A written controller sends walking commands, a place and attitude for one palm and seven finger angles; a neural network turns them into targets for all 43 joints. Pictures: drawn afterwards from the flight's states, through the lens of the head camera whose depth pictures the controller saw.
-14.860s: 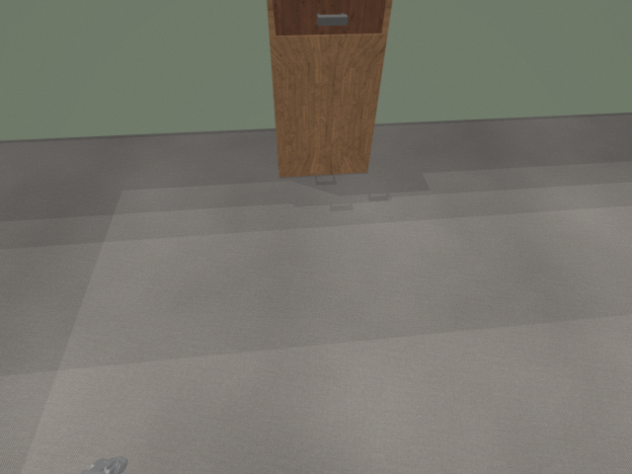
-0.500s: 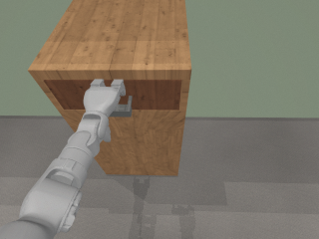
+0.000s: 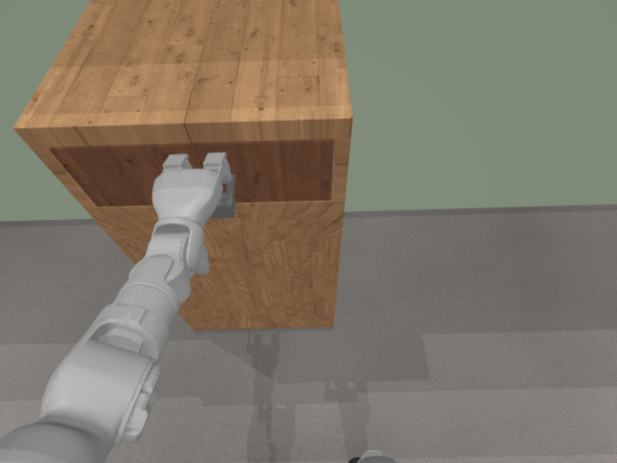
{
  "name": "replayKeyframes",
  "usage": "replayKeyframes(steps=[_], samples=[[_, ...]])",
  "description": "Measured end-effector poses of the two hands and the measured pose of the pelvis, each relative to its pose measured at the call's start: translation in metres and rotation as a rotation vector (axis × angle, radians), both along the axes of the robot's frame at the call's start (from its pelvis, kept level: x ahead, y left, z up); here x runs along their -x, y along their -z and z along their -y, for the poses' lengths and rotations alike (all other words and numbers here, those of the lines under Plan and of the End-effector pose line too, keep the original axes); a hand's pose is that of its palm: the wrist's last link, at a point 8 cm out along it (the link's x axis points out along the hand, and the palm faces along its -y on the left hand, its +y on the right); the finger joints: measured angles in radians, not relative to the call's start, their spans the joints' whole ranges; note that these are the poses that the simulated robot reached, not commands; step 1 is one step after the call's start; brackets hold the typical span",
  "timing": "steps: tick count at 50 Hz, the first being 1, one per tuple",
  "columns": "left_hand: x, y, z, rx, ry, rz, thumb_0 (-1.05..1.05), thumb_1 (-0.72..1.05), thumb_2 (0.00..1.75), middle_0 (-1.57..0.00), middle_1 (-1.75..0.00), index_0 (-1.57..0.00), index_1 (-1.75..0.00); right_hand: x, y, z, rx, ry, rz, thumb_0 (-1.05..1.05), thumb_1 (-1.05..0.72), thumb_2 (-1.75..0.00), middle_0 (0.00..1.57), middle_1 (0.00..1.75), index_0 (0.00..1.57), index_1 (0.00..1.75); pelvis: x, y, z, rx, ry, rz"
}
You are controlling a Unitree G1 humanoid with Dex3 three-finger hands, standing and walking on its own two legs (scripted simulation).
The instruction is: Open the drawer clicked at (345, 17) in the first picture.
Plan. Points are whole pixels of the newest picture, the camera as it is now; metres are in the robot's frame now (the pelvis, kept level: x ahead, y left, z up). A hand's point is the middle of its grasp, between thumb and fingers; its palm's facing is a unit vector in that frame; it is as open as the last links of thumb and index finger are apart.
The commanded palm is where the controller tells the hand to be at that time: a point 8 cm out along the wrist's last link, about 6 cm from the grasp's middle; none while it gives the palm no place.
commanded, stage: lower the fingers behind the handle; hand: left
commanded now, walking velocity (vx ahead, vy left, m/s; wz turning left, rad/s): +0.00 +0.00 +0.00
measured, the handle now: (200, 193) +0.51 +0.16 +0.01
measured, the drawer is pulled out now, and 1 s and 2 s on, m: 0.00 0.00 0.03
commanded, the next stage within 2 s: close the thumb around the handle in 0.70 s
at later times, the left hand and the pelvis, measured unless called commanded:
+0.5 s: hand (197, 229) +0.45 +0.16 -0.01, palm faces +0.00 -0.02 -1.00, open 13.8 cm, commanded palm +0.43 +0.16 +0.05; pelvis -0.01 +0.01 -0.02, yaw +1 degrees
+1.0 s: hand (196, 230) +0.45 +0.16 -0.01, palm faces -0.01 -0.03 -1.00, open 12.8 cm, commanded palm +0.42 +0.17 +0.05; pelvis +0.00 +0.01 -0.01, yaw +0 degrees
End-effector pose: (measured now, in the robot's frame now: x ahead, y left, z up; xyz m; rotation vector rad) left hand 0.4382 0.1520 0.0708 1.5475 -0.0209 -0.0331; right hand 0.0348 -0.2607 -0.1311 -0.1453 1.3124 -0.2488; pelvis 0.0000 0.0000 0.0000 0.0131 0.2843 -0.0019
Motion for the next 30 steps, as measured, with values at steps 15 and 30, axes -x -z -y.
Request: replayKeyframes(steps=[15, 30], samples=[[0.004, 0.019, -0.010, 0.013, 0.009, -0.058, 0.00, -0.49, 0.30, -0.31, -1.20, -0.30, -1.21, -0.008, 0.001, 0.002, 0.035, -0.024, 0.052, 0.01, -0.91, -0.90, 0.21, 0.30, 0.21, 0.29, 0.007, 0.008, -0.001, 0.001, -0.006, -0.028], [0.003, 0.024, -0.008, 0.001, -0.022, -0.012, 0.00, -0.49, 0.30, -0.31, -1.20, -0.32, -1.20, 0.009, 0.013, -0.012, -0.011, -0.007, -0.019, 0.01, -0.91, -0.90, 0.21, 0.30, 0.20, 0.29, 0.008, 0.013, -0.007, 0.009, -0.013, -0.039]])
